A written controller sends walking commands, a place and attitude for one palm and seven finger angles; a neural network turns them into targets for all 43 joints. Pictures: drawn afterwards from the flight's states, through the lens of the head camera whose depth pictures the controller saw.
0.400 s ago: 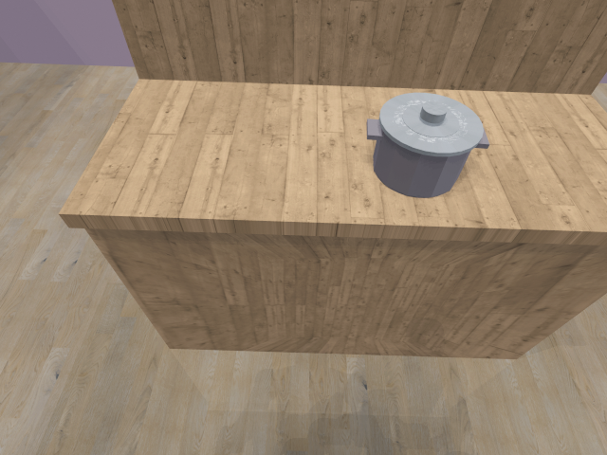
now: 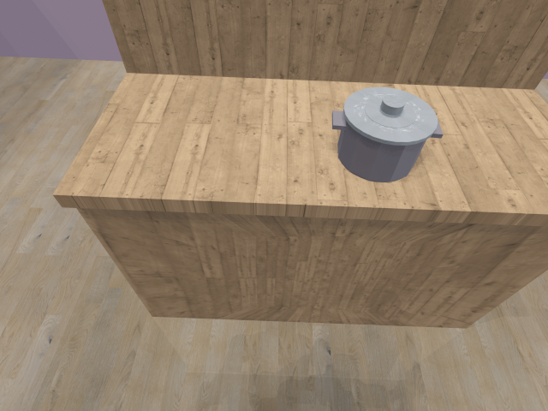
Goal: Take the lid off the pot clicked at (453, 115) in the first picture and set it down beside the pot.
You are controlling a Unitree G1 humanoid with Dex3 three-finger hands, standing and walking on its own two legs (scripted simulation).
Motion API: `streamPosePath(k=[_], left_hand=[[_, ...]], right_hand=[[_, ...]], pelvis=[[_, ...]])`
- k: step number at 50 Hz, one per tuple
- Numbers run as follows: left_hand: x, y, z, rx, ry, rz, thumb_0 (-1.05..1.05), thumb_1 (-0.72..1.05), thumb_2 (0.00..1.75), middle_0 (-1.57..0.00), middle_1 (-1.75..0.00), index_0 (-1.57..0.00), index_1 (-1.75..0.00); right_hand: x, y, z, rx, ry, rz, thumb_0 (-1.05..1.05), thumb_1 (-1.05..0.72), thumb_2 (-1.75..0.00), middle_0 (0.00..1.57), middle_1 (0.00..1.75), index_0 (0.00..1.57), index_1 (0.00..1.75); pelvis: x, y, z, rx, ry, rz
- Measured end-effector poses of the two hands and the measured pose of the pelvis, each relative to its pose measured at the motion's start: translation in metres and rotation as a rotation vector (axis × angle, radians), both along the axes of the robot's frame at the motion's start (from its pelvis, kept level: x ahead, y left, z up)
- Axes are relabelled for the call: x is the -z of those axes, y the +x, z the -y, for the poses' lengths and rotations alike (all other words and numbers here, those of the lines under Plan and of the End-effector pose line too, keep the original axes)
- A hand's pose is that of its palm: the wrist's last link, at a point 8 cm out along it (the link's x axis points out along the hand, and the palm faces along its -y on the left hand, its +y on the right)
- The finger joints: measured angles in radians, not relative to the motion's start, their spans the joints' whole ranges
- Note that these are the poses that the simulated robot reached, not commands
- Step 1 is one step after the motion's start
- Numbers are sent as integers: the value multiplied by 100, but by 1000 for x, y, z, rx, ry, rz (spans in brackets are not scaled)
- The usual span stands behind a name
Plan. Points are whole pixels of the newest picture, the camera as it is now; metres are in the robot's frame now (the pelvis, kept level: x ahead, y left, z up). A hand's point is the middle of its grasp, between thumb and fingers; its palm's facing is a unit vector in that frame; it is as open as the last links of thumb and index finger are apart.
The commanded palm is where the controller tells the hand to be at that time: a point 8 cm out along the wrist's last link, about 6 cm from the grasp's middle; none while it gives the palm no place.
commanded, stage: look at it before walking up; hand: left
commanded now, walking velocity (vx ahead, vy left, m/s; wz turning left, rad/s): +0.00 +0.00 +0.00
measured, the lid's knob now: (392, 105) +0.65 -0.20 +0.10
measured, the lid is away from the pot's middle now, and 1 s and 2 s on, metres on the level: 0.00 0.00 0.00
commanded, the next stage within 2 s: walk to a spot facing it in 0.24 s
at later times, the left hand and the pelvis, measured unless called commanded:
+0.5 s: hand out of the picture +0.03 +0.18 -0.18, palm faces +0.00 -0.98 -0.22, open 7.4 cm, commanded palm none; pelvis +0.00 +0.00 +0.00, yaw -2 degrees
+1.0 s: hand out of the picture +0.09 +0.16 -0.16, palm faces -0.21 -0.94 -0.26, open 7.4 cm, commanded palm none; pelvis +0.00 -0.03 +0.00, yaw -18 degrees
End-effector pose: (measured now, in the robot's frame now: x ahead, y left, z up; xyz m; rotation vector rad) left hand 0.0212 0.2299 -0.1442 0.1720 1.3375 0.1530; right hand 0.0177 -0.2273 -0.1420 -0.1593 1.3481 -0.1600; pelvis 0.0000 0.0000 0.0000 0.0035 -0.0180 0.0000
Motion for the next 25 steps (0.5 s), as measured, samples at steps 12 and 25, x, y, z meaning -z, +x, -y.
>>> streamPosePath(k=[12,25], left_hand=[[-1,0,-3,-5,6,-14,1,90,90,-20,-30,-20,-30],[0,2,-2,7,8,-36,1,90,90,-20,-30,-20,-30]], right_hand=[[-1,4,2,-5,-4,-6,0,-91,-90,20,30,20,30],[3,3,6,33,-9,6,0,-91,-90,20,30,20,30]], pelvis=[[-1,4,1,-2,0,-5],[2,3,4,43,6,-7]])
